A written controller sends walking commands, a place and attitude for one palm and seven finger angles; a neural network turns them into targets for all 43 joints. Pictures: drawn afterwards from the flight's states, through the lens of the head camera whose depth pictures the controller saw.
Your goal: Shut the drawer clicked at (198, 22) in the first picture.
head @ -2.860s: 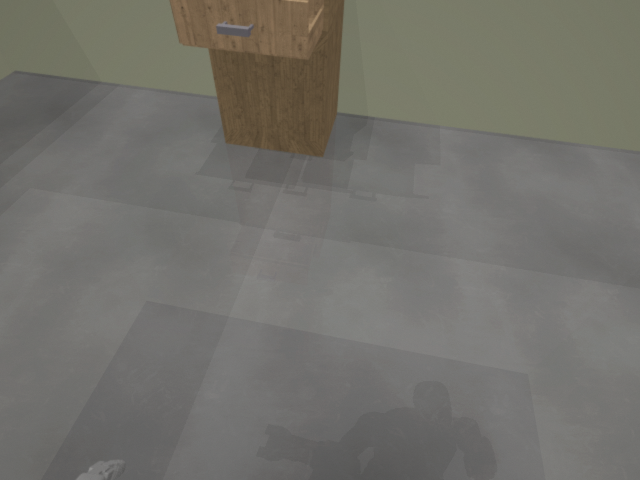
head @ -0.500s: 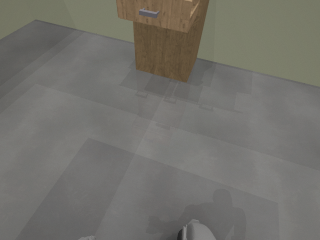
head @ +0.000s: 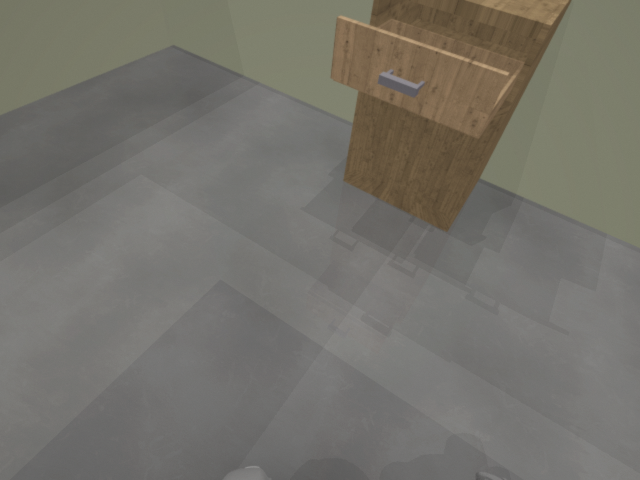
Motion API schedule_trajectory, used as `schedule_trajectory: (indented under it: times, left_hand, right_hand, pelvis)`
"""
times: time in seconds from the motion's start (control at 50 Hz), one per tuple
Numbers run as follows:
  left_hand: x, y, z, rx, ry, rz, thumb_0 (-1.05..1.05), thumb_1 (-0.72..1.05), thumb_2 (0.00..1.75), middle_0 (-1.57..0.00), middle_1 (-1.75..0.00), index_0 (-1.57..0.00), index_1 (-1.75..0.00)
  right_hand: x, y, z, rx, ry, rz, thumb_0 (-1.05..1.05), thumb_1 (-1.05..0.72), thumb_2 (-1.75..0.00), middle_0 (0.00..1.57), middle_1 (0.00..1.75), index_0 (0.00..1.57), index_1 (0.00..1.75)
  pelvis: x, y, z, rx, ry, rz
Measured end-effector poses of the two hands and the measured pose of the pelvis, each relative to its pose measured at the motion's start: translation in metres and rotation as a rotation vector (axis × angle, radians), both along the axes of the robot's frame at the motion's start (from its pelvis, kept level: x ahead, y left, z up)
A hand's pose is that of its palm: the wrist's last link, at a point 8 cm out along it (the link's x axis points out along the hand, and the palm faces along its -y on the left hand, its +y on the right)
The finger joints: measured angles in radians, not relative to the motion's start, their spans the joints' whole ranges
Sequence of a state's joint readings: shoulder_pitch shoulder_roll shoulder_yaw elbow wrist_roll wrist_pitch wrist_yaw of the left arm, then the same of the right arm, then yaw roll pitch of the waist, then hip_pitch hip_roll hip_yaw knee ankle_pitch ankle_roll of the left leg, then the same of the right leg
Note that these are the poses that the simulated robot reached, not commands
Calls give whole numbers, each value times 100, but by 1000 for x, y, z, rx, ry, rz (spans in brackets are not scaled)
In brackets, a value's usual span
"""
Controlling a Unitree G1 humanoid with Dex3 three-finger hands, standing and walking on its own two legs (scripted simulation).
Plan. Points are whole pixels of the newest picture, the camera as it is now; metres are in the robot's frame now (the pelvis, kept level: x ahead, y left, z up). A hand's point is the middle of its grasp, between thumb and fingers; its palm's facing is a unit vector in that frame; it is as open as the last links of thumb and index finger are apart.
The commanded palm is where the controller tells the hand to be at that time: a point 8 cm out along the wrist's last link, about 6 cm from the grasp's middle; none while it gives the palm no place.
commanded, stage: walk to a spot facing it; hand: left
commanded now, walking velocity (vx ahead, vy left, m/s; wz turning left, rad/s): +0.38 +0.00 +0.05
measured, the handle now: (402, 81) +1.10 -0.12 -0.03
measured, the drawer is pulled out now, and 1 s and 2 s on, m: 0.28 0.28 0.28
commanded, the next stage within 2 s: turn to face it in 0.88 s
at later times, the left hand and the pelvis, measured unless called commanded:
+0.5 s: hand (240, 344) +0.34 +0.16 -0.14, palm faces -0.07 -0.97 -0.22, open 7.4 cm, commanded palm none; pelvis +0.21 -0.02 +0.01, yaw -2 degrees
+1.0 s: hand (242, 365) +0.31 +0.15 -0.17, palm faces +0.23 -0.96 -0.15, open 7.3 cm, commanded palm none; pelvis +0.40 +0.00 +0.01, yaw +9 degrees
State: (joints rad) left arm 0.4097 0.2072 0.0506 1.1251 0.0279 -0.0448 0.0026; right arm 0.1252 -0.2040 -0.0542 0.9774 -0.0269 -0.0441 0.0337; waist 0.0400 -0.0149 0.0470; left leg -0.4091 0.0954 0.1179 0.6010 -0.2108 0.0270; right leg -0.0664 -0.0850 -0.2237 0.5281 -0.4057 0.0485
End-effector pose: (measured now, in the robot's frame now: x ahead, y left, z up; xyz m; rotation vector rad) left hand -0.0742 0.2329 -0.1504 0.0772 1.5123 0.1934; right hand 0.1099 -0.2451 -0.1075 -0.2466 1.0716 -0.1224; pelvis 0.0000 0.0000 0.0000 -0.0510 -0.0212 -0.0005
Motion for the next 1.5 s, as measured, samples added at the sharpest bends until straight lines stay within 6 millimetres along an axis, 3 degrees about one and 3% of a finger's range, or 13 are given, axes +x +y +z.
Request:
schedule_trajectory:
  times: [0.04, 0.1, 0.32, 0.44, 0.54, 0.62, 0.82, 1.0, 1.06, 1.12, 1.22, 1.34, 1.5]
  left_hand:
    - [8, 6, -4, -11, 42, 6, 0, 92, 90, -20, -30, -20, -30]
    - [42, 14, 2, -14, 34, -9, 0, 91, 90, -20, -30, -20, -30]
    - [243, 14, 29, 6, -244, -98, 0, 92, 90, -20, -30, -20, -30]
    - [353, -8, 38, 32, -337, -187, 0, 92, 90, -20, -30, -20, -30]
    - [429, -35, 34, 63, -436, -230, 0, 91, 90, -20, -30, -20, -30]
    - [436, -46, 38, 67, -423, -176, 0, 91, 90, -20, -30, -20, -30]
    - [390, -45, 35, 59, -189, -18, -1, 94, 90, -20, -30, -20, -30]
    - [372, -32, 10, -14, -14, 155, 0, 91, 90, -20, -30, -20, -30]
    - [382, -16, -1, -23, 32, 173, 0, 91, 90, -20, -30, -20, -30]
    - [410, 0, 1, -6, 23, 147, 0, 91, 90, -20, -30, -20, -30]
    - [478, 21, 12, 16, -63, 80, 0, 91, 90, -20, -30, -20, -30]
    - [561, 28, 23, 43, -181, -19, 0, 91, 90, -20, -30, -20, -30]
    - [651, 13, 33, 109, -327, -191, 0, 91, 90, -20, -30, -20, -30]
  right_hand:
    - [23, 12, -2, -1, -28, 8, 0, -91, -90, 19, 30, 20, 30]
    - [32, 27, 0, 16, -12, -16, 0, -91, -90, 19, 30, 20, 30]
    - [-3, 28, -6, 44, 249, -173, -1, -94, -90, 20, 30, 20, 30]
    - [-20, 30, -19, 114, 413, -258, 0, -92, -90, 20, 30, 20, 30]
    - [-8, 19, -39, 169, 534, -281, 0, -91, -90, 20, 30, 20, 30]
    - [50, -3, -39, 159, 495, -244, 1, -91, -90, 20, 30, 20, 30]
    - [260, -29, -15, 98, 184, -88, 0, -92, -90, 19, 30, 20, 30]
    - [426, 19, -4, 34, 60, 143, 0, -92, -90, 19, 30, 20, 30]
    - [464, 41, -9, 11, 2, 174, 0, -92, -90, 19, 30, 20, 30]
    - [475, 57, -5, 18, -11, 159, 0, -91, -90, 19, 30, 20, 30]
    - [468, 69, -2, 56, 5, 68, -1, -93, -90, 20, 30, 20, 30]
    - [453, 47, -10, 56, 47, -37, -2, -94, -90, 20, 30, 21, 30]
    - [407, 2, -43, 78, 160, -196, -1, -92, -90, 20, 30, 20, 30]
  pelvis:
    - [17, 8, -3, 14, -9, -4]
    - [40, 15, 4, 24, -17, -16]
    - [126, 17, 22, 62, -8, -19]
    - [179, -4, 16, 78, -10, -36]
    - [227, -32, -3, 76, -16, -29]
    - [256, -43, 4, 62, -26, -7]
    - [329, -43, 21, 36, -2, 64]
    - [399, -4, 7, 17, 7, 149]
    - [418, 14, -4, 24, 6, 154]
    - [432, 22, 1, 37, -4, 123]
    - [451, 29, 12, 46, -10, 74]
    - [466, 27, 13, 55, -7, 5]
    - [481, 3, -3, 58, -7, -90]
